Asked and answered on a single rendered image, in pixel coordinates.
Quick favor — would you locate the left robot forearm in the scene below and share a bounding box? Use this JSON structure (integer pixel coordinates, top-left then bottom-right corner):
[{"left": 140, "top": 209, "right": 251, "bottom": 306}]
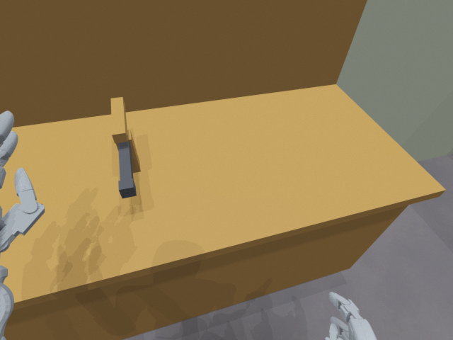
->
[{"left": 0, "top": 266, "right": 14, "bottom": 340}]

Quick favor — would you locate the counter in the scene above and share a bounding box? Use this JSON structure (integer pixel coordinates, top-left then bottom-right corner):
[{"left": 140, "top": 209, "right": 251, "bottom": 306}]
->
[{"left": 0, "top": 0, "right": 446, "bottom": 340}]

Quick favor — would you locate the tap lever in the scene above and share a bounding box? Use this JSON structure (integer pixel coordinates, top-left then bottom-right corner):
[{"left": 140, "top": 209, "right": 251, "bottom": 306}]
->
[{"left": 118, "top": 140, "right": 137, "bottom": 198}]

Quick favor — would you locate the robot right hand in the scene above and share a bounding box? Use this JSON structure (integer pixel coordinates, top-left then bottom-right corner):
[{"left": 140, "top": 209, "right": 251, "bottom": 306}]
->
[{"left": 325, "top": 292, "right": 377, "bottom": 340}]

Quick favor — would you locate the robot left hand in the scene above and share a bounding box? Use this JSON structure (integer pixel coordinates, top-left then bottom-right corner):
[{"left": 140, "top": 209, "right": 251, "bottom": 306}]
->
[{"left": 0, "top": 111, "right": 45, "bottom": 256}]

